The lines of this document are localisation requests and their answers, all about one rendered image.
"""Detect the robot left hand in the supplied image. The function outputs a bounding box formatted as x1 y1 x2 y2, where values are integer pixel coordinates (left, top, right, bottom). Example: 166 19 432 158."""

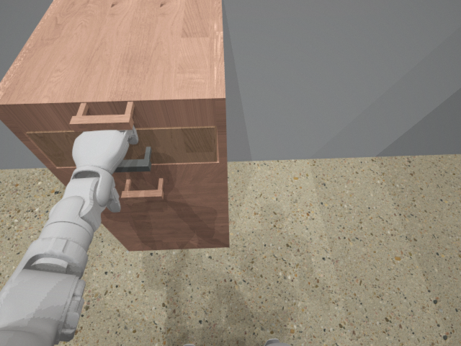
72 125 138 213

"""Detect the left robot forearm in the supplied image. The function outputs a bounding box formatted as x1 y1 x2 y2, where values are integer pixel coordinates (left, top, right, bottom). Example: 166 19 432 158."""
0 166 113 309

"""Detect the cabinet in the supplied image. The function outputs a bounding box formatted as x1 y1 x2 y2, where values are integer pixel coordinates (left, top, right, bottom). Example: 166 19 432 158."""
0 0 230 252

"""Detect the left robot upper arm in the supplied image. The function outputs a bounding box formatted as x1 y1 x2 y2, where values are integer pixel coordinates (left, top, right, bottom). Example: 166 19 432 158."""
0 269 86 346

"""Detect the drawer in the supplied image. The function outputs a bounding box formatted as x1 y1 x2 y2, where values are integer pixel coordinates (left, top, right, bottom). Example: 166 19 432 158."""
26 125 217 167

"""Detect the handle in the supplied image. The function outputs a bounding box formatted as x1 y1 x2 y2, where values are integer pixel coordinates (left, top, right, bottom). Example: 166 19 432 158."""
115 146 152 172
69 115 134 132
121 190 164 201

